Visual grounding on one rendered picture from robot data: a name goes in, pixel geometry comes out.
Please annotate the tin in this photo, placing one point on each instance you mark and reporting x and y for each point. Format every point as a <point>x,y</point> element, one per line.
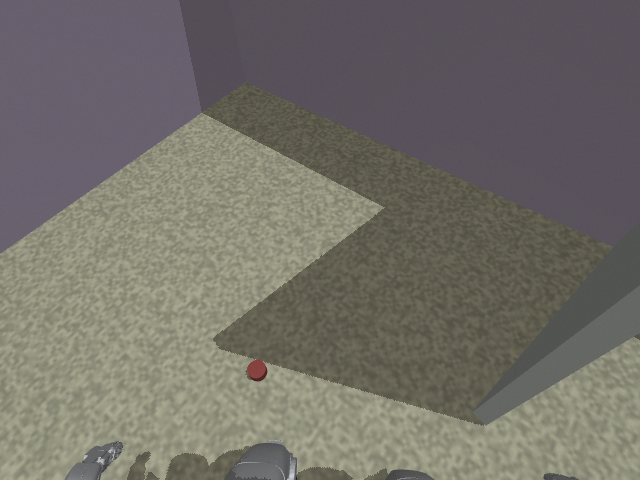
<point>257,370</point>

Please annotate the left robot hand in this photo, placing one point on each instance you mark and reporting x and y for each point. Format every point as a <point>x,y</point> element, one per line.
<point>95,462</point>

